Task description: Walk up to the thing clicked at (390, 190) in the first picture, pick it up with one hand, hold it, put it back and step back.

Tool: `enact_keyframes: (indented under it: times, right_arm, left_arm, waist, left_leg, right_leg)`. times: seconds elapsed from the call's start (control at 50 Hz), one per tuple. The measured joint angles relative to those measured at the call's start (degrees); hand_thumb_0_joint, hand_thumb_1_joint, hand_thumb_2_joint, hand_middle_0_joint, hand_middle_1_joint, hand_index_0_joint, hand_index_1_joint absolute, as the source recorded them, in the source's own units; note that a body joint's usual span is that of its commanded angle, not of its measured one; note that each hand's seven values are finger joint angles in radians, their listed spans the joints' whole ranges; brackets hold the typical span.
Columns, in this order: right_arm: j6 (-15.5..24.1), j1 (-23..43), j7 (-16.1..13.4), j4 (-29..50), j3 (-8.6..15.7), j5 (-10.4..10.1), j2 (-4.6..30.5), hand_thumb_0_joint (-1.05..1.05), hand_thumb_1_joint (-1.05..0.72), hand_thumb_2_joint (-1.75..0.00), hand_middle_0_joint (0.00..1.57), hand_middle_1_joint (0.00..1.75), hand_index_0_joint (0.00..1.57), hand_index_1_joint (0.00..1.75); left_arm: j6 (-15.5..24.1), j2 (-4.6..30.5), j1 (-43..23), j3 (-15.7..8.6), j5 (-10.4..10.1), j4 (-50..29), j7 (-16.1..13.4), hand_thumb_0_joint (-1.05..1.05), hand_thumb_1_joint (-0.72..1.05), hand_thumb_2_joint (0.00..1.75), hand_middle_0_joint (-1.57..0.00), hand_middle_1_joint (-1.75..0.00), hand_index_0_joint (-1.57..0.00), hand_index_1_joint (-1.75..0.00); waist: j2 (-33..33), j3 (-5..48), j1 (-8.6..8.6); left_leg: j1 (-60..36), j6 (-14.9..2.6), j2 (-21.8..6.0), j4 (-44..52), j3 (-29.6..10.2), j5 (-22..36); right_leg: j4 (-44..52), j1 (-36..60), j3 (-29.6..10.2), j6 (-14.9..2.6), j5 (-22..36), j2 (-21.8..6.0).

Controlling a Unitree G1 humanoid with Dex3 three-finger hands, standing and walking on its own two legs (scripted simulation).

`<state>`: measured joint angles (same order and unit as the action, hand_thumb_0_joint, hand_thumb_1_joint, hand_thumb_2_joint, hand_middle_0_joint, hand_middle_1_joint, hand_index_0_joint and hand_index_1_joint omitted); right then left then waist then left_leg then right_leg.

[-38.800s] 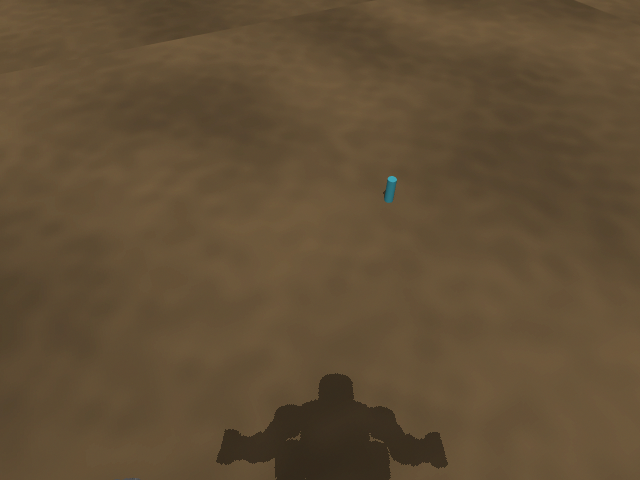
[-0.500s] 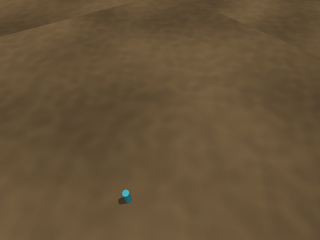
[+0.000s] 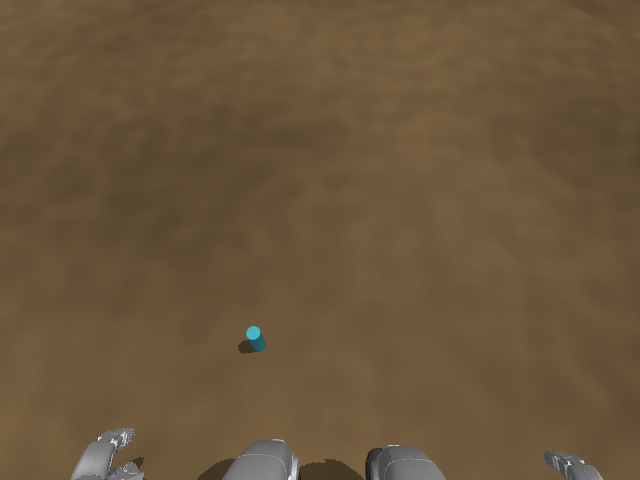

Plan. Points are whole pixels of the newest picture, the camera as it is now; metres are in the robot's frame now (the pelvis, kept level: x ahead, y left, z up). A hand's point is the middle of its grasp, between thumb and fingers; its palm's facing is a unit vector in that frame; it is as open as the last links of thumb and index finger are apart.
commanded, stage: step back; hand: left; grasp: from above
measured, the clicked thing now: (256, 339) +0.47 +0.22 -0.71
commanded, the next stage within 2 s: none
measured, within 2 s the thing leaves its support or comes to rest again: neither
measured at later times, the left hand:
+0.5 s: hand out of the picture +0.04 +0.27 -0.16, palm faces -0.11 -0.91 -0.39, open 7.3 cm
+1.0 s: hand out of the picture -0.08 +0.30 -0.16, palm faces -0.02 -0.94 -0.33, open 7.3 cm
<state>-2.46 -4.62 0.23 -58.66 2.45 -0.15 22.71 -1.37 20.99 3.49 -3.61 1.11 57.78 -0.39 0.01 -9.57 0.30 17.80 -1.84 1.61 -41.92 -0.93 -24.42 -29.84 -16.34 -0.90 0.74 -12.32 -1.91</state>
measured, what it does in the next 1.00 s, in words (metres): walks backwards: right foot, then left foot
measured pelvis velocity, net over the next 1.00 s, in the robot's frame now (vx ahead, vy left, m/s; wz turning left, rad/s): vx -0.20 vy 0.04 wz -0.03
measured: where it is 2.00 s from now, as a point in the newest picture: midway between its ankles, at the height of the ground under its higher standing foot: outside the picture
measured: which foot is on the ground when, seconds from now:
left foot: down 0.00-0.50, up 0.52-0.80, down 0.82-1.00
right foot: down 0.00-0.08, up 0.10-0.44, down 0.46-0.86, up 0.88-1.00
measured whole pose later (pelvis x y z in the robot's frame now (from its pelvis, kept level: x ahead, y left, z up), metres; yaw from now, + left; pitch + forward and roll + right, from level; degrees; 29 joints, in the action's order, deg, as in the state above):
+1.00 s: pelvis -0.20 +0.04 +0.00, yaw -2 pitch -2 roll -2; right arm -1.2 -10.4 -0.6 -50.6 1.5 2.0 20.0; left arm -4.4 22.3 7.9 -4.7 0.9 46.8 -0.4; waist 2.6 -9.0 0.1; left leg 15.1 -1.9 0.2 -32.4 -2.2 -15.1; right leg -66.7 -28.1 -9.7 -1.2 -28.0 7.8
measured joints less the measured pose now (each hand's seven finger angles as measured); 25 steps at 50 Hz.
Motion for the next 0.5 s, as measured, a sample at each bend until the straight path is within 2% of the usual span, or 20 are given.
enact_keyframes:
  times: [0.02, 0.06, 0.08, 0.1, 0.14, 0.18, 0.22, 0.26, 0.36, 0.42, 0.46, 0.5]
  right_arm:
    - [-0.02, -0.48, 0.1, 0.58, 0.15, -0.05, 0.13, 0.01, -0.9, -0.9, 0.21, 0.29, 0.2, 0.3]
    - [0.39, -1.91, 0.19, 1.58, 0.35, 0.05, 0.59, 0.01, -0.9, -0.9, 0.21, 0.29, 0.2, 0.3]
    - [0.66, -2.34, 0.05, 1.72, 0.59, 0.34, 0.6, 0.01, -0.9, -0.9, 0.21, 0.29, 0.2, 0.3]
    - [0.77, -2.37, -0.11, 1.68, 0.74, 0.74, 0.08, 0.01, -0.9, -0.9, 0.21, 0.29, 0.2, 0.3]
    - [0.82, -2.66, -0.2, 1.98, 0.48, 1.38, -1.16, 0.01, -0.9, -0.9, 0.21, 0.29, 0.2, 0.3]
    - [0.74, -3.39, -0.35, 2.73, 0.24, 1.68, -2.01, 0.01, -0.9, -0.9, 0.21, 0.29, 0.2, 0.3]
    - [0.67, -3.89, -0.79, 3.39, 0.03, 1.92, -2.46, 0.01, -0.9, -0.9, 0.21, 0.29, 0.2, 0.3]
    - [0.65, -3.86, -1.21, 4.23, -0.05, 1.73, -2.57, 0.01, -0.9, -0.9, 0.21, 0.3, 0.2, 0.3]
    - [1.2, -2.97, -1.8, 7.0, 0.1, 1.16, -2.73, 0.01, -0.9, -0.9, 0.21, 0.3, 0.2, 0.3]
    - [1.12, -2.3, -1.65, 8.27, -0.12, 1.04, -2.41, 0.01, -0.9, -0.9, 0.21, 0.3, 0.2, 0.3]
    - [0.8, -1.89, -1.44, 8.68, -0.26, 0.83, -2.06, 0.01, -0.9, -0.9, 0.21, 0.3, 0.2, 0.3]
    - [0.29, -1.05, -1.32, 8.17, -0.06, 0.36, -1.06, 0.01, -0.9, -0.9, 0.21, 0.3, 0.2, 0.3]
  left_arm:
    - [-0.23, 0.34, -0.18, -0.01, 0.18, -0.65, -0.05, 0.0, 0.91, 0.9, -0.21, -0.3, -0.21, -0.3]
    - [-0.79, 1.03, -0.66, 0.13, 0.15, -1.99, -0.15, 0.0, 0.91, 0.9, -0.21, -0.3, -0.21, -0.3]
    - [-1.07, 1.42, -1.29, 0.13, -0.08, -2.61, -0.26, 0.0, 0.91, 0.9, -0.21, -0.3, -0.21, -0.3]
    - [-1.35, 1.92, -2.16, -0.07, -0.24, -3.13, -0.5, 0.0, 0.91, 0.9, -0.21, -0.3, -0.21, -0.3]
    - [-1.75, 2.58, -2.82, -0.37, -0.29, -4.31, -1.05, 0.0, 0.91, 0.9, -0.21, -0.3, -0.21, -0.3]
    - [-1.99, 2.44, -2.72, -0.35, -0.24, -4.78, -1.37, 0.0, 0.91, 0.9, -0.21, -0.3, -0.21, -0.3]
    - [-2.17, 2.09, -2.22, -0.09, -0.5, -5.28, -1.24, 0.0, 0.91, 0.9, -0.21, -0.3, -0.2, -0.3]
    - [-2.03, 1.66, -1.14, 0.07, -0.52, -6.11, -0.96, 0.0, 0.91, 0.9, -0.21, -0.3, -0.2, -0.3]
    - [-1.92, 0.83, 1.8, -0.07, -0.16, -6.82, -0.52, 0.0, 0.91, 0.9, -0.21, -0.3, -0.21, -0.3]
    - [-1.61, 0.5, 3.05, -0.28, 0.05, -6.97, -0.28, 0.0, 0.91, 0.9, -0.21, -0.3, -0.21, -0.3]
    - [-1.16, 0.45, 3.78, -0.49, 0.29, -6.91, -0.06, 0.0, 0.91, 0.9, -0.21, -0.3, -0.21, -0.3]
    - [-0.72, -0.89, 3.56, -0.66, 0.62, -6.15, -0.08, 0.0, 0.91, 0.9, -0.21, -0.3, -0.21, -0.3]
  waist:
    - [0.46, 0.12, 0.24]
    - [0.57, 0.83, 0.83]
    - [0.88, 0.75, 0.93]
    - [1.86, -0.14, 0.68]
    - [3.18, -1.47, 0.26]
    - [2.96, -1.62, 0.96]
    - [2.68, -1.32, 1.3]
    - [2.54, -1.24, 1.0]
    - [2.04, -1.72, 0.83]
    - [1.38, -1.9, 0.58]
    - [0.93, -1.62, 0.32]
    - [-2.5, -2.6, 0.86]
  left_leg:
    - [-0.11, -0.37, 0.38, -0.43, 0.21, -0.33]
    - [-1.93, -0.45, -0.27, 4.06, 0.28, 6.68]
    - [-2.36, -0.18, -0.12, 5.19, 0.18, 4.3]
    - [-2.32, -0.37, 0.35, 4.76, 0.64, 3.35]
    - [-2.62, -0.81, 0.38, 4.89, 1.47, 3.78]
    - [-2.76, -1.0, -0.28, 6.24, 1.06, 5.11]
    - [-2.75, -1.15, -0.63, 8.15, 1.05, 6.67]
    - [-2.64, -1.26, -0.79, 9.34, 1.92, 7.7]
    - [-1.58, -1.53, -0.98, 8.3, 4.03, 8.1]
    - [-0.1, -1.28, -1.46, 5.64, 5.23, 7.41]
    - [1.35, -0.85, -1.85, 3.04, 5.92, 6.58]
    - [2.03, -0.18, -3.9, 0.67, 4.27, 6.09]
  right_leg:
    - [-0.95, -0.93, -0.11, 0.32, -0.25, -0.46]
    - [-3.8, -3.31, 0.2, 0.98, -1.26, -0.68]
    - [-6.14, -4.88, -0.25, 0.31, -1.89, -0.68]
    - [-9.45, -6.19, -2.5, -0.69, -5.95, 0.0]
    - [-17.59, -8.51, -6.24, -1.82, -14.54, 3.16]
    - [-24.99, -10.13, -7.51, -2.4, -18.27, 6.57]
    - [-30.66, -11.25, -8.05, -2.51, -17.46, 8.45]
    - [-33.76, -11.37, -8.2, -2.19, -15.84, 8.96]
    - [-27.69, -6.62, -6.87, -0.45, -15.01, 6.97]
    - [-18.23, -2.58, -4.71, -0.49, -14.45, 4.76]
    - [-10.03, 0.68, -3.5, -1.07, -10.49, 3.72]
    - [-7.22, 2.45, -1.7, -1.45, -7.58, 5.58]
